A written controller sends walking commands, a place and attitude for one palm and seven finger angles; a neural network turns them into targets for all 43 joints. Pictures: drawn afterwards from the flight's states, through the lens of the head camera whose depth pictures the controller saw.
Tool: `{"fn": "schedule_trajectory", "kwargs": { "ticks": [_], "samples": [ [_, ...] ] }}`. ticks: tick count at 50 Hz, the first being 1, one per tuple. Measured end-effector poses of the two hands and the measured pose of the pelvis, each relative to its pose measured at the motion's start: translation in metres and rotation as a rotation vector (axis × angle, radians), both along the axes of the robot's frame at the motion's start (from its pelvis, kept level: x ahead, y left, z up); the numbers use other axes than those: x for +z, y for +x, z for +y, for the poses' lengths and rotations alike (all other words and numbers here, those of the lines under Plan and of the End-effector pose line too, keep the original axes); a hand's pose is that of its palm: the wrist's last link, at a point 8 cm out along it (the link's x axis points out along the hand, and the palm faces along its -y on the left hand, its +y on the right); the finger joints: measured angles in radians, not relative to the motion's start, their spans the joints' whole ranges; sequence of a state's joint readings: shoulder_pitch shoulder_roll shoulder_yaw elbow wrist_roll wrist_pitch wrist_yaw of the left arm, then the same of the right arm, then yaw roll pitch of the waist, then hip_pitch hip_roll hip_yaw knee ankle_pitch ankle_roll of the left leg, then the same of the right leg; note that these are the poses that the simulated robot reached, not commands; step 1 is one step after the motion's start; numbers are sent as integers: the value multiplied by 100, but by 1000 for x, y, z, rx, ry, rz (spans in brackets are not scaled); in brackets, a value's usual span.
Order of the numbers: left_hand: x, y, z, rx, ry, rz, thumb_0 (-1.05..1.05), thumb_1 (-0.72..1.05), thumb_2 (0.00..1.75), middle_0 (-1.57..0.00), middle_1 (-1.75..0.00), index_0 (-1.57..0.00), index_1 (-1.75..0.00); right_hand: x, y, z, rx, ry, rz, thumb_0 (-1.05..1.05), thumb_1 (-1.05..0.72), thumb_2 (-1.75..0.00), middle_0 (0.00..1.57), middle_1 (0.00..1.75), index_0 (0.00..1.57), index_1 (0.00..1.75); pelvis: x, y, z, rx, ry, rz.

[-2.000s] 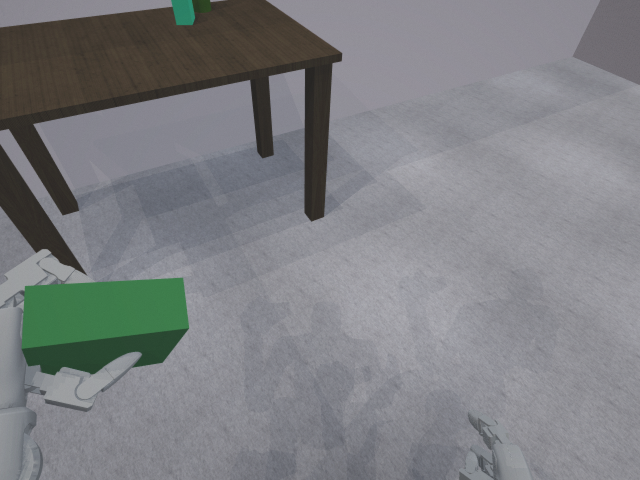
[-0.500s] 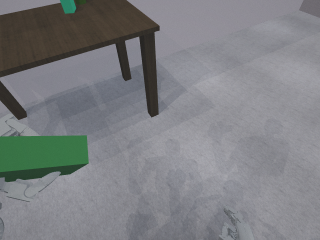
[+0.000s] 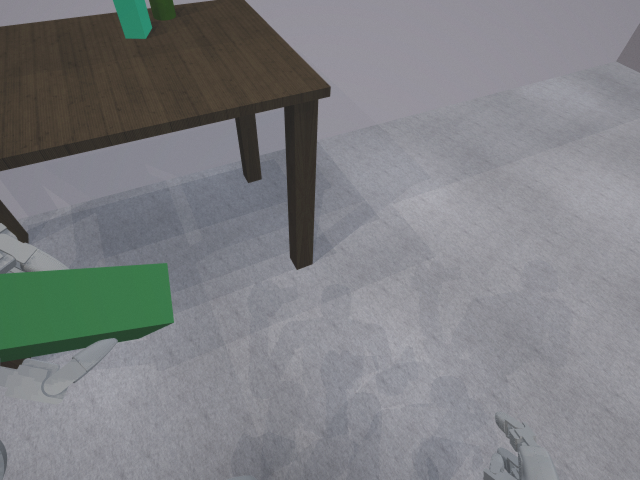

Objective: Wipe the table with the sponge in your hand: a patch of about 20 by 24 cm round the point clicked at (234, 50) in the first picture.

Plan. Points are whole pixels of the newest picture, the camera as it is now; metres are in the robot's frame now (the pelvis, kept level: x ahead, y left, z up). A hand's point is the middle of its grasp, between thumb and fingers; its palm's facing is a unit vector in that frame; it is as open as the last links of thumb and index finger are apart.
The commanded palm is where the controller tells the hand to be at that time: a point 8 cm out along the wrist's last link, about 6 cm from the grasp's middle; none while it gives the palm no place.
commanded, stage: walk to a spot facing it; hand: left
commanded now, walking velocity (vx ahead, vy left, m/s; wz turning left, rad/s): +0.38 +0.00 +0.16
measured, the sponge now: (103, 311) +0.22 +0.21 +0.17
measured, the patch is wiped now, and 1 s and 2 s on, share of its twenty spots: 0.00 0.00 0.00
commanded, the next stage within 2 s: turn to face it in 0.60 s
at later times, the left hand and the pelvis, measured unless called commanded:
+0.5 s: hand (166, 225) +0.33 +0.19 +0.17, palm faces +0.51 -0.75 -0.42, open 9.3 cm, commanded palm +0.25 +0.23 +0.20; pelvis +0.14 -0.07 +0.01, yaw +9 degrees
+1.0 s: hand (159, 169) +0.37 +0.20 +0.21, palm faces +0.61 -0.68 -0.42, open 9.3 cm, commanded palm +0.31 +0.23 +0.20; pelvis +0.23 -0.08 +0.01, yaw +15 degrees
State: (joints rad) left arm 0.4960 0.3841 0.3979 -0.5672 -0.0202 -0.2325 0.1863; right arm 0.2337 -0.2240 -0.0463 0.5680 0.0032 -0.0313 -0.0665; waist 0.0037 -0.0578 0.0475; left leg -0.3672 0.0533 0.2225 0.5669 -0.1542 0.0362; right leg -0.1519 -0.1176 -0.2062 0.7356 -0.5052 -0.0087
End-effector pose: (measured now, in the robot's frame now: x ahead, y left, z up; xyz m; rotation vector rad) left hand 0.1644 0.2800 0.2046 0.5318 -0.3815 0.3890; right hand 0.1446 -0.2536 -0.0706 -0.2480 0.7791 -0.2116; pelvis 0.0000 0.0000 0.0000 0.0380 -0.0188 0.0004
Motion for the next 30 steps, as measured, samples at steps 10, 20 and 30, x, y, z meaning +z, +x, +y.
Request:
{"fn": "schedule_trajectory", "kwargs": {
  "ticks": [10,20,30],
  "samples": [
    [18,49,-9,-20,5,-16,0,-43,102,-83,-137,-83,-137,8,71,63,126,171,-55,1,-90,-90,20,30,20,30,15,43,-11,44,-52,6],
    [5,83,-38,165,31,83,0,-43,102,-83,-137,-83,-137,-30,129,18,171,196,30,1,-90,-90,21,30,21,30,4,111,-57,98,-36,18],
    [2,141,-69,106,11,163,0,-43,102,-83,-137,-83,-137,-7,200,-52,155,30,81,1,-90,-90,20,30,20,30,19,160,-75,183,6,12]
  ]
}}
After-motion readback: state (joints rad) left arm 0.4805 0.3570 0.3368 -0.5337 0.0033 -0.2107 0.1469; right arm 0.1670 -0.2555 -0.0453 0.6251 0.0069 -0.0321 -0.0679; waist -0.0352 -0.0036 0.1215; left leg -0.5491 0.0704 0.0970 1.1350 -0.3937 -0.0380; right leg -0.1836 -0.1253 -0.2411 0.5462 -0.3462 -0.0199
